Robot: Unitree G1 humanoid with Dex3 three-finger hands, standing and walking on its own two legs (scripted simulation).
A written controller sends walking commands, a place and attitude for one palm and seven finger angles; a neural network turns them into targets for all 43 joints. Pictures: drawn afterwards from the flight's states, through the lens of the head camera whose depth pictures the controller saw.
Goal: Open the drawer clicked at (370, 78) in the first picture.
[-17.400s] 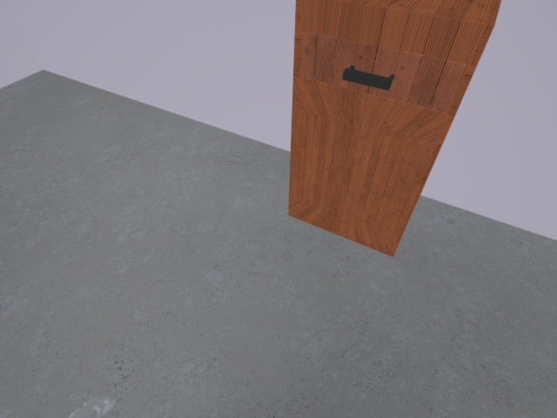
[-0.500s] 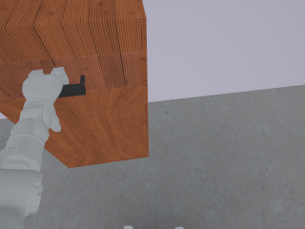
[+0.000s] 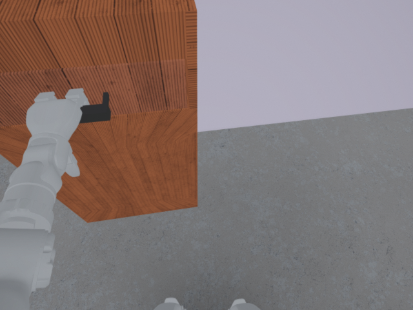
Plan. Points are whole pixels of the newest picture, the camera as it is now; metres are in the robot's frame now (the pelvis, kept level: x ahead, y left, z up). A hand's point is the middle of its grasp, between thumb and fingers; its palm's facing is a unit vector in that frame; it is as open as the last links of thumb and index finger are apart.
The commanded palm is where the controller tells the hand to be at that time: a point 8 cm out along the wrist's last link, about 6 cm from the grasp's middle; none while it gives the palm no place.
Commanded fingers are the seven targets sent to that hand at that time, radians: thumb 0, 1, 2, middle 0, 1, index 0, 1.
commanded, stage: lower the fingers behind the handle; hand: left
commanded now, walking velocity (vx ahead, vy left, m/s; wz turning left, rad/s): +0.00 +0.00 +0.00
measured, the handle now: (75, 107) +0.51 +0.27 +0.06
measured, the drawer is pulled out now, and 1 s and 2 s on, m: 0.00 0.00 0.08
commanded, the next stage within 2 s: close the thumb around the handle in 0.26 s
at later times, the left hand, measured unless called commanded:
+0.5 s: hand (70, 131) +0.47 +0.28 +0.03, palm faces -0.05 -0.02 -1.00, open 13.3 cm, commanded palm +0.45 +0.27 +0.09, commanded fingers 0.00 -0.05 0.49 -0.33 -1.25 -0.33 -1.25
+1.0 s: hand (69, 133) +0.46 +0.28 +0.04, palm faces -0.05 -0.02 -1.00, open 5.8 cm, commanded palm +0.44 +0.27 +0.09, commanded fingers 0.00 0.90 0.90 -0.40 -1.35 -0.40 -1.35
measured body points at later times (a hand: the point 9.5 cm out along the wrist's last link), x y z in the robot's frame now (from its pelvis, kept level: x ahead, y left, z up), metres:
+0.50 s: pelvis +0.00 +0.00 +0.00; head +0.10 +0.01 +0.44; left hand +0.47 +0.27 +0.09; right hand +0.02 -0.27 -0.12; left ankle +0.00 +0.09 -0.70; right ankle -0.01 -0.12 -0.70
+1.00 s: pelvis +0.01 +0.00 +0.00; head +0.10 +0.00 +0.45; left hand +0.46 +0.27 +0.09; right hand +0.04 -0.27 -0.12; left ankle +0.00 +0.09 -0.70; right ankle -0.01 -0.12 -0.70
